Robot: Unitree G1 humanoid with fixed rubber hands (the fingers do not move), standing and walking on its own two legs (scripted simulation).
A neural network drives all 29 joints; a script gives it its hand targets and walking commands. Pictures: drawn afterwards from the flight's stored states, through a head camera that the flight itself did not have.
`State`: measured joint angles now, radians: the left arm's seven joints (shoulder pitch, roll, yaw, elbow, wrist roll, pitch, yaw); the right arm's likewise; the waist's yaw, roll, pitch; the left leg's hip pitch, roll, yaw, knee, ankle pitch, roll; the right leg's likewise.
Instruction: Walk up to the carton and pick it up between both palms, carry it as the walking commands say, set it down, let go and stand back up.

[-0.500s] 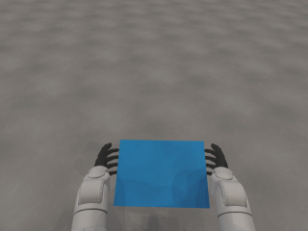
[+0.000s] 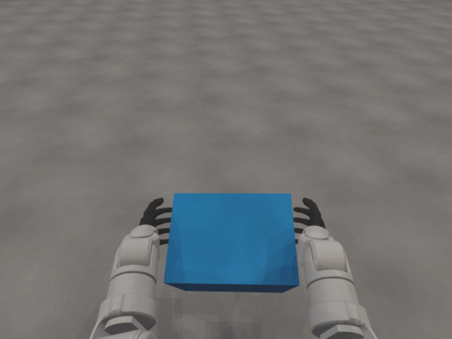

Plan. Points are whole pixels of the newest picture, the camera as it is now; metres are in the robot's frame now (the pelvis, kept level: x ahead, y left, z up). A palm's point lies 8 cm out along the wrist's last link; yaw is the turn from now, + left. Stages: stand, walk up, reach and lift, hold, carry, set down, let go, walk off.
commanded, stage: hold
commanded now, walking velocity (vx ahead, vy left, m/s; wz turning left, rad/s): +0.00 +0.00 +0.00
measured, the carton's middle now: (232, 247) +0.34 +0.01 -0.06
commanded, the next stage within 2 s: set down in 0.08 s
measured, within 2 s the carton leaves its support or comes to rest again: neither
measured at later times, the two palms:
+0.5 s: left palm (164, 235) +0.33 +0.16 -0.01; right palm (320, 248) +0.31 -0.16 -0.01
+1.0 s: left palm (174, 251) +0.34 +0.15 -0.09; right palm (313, 265) +0.32 -0.17 -0.09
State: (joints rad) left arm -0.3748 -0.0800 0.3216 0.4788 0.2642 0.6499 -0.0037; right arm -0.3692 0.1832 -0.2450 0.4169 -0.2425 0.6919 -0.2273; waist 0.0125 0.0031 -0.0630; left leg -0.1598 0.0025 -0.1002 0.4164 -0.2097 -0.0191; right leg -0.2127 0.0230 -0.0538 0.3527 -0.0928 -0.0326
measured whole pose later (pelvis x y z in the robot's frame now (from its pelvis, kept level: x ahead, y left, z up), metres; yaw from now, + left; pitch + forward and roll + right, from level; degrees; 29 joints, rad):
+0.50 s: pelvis +0.03 +0.02 +0.00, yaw -3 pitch +1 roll +0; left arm -0.29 -0.16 0.36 0.44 0.34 0.52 -0.03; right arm -0.31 0.15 -0.30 0.46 -0.30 0.52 -0.02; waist -0.04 0.01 -0.02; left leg -0.21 -0.01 -0.04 0.46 -0.27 0.00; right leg -0.30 0.02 0.01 0.43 -0.15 -0.01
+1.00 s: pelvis +0.00 +0.03 -0.04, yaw -2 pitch +18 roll +0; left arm -0.40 -0.17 0.41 0.53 0.29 0.29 0.04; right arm -0.44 0.10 -0.37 0.55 -0.27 0.31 0.01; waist -0.07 0.02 -0.07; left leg -0.74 -0.05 -0.04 0.77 -0.34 0.01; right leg -0.82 0.00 0.03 0.73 -0.22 0.01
